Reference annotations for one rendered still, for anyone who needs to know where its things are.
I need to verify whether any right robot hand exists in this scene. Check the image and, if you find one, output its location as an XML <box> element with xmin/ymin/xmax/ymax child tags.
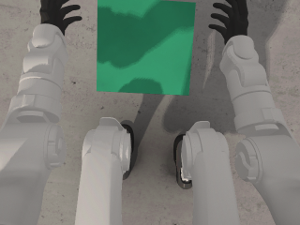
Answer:
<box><xmin>208</xmin><ymin>0</ymin><xmax>248</xmax><ymax>45</ymax></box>

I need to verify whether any robot right upper arm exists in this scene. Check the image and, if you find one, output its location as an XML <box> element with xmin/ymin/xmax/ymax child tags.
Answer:
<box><xmin>234</xmin><ymin>134</ymin><xmax>300</xmax><ymax>225</ymax></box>

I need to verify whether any right robot shin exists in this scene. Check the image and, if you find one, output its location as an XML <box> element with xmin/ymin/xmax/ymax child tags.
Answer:
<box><xmin>181</xmin><ymin>121</ymin><xmax>230</xmax><ymax>181</ymax></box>

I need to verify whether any left robot forearm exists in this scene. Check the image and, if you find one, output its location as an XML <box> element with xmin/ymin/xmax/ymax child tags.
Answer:
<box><xmin>0</xmin><ymin>23</ymin><xmax>69</xmax><ymax>132</ymax></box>

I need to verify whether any robot left upper arm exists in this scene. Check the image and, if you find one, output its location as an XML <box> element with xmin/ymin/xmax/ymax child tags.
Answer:
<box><xmin>0</xmin><ymin>122</ymin><xmax>67</xmax><ymax>225</ymax></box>

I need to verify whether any carton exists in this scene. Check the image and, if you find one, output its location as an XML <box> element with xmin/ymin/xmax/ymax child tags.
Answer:
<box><xmin>97</xmin><ymin>0</ymin><xmax>196</xmax><ymax>96</ymax></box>

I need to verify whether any left robot shin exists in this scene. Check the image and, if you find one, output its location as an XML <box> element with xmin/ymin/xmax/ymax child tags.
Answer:
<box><xmin>82</xmin><ymin>117</ymin><xmax>126</xmax><ymax>173</ymax></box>

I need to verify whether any robot shin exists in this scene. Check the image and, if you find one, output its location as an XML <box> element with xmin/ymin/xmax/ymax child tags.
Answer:
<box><xmin>181</xmin><ymin>121</ymin><xmax>230</xmax><ymax>181</ymax></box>
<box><xmin>82</xmin><ymin>117</ymin><xmax>126</xmax><ymax>173</ymax></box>

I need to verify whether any right robot forearm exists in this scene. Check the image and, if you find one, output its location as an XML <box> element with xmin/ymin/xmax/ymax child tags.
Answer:
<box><xmin>219</xmin><ymin>35</ymin><xmax>300</xmax><ymax>149</ymax></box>

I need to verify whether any left robot hand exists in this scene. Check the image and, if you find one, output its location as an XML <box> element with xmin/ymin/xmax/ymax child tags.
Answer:
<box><xmin>39</xmin><ymin>0</ymin><xmax>82</xmax><ymax>36</ymax></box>

